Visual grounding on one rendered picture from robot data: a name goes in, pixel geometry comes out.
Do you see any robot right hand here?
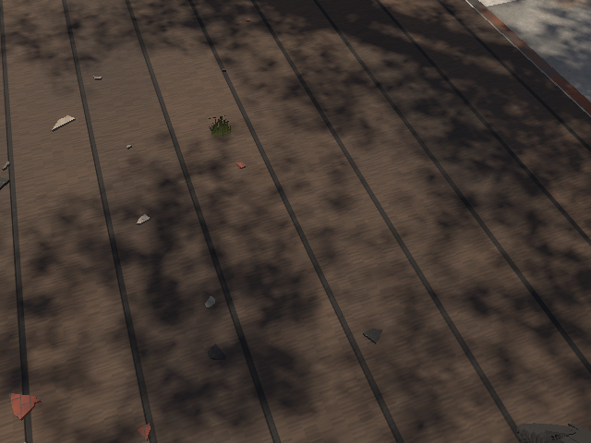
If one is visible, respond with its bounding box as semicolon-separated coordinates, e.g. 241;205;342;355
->
517;423;591;443

